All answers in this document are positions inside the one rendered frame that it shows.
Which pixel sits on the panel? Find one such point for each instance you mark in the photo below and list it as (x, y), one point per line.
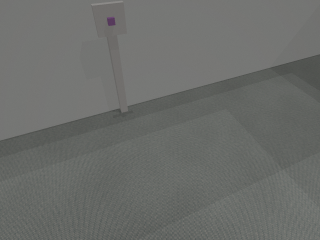
(102, 11)

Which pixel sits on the button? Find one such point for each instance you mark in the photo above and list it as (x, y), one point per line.
(111, 21)

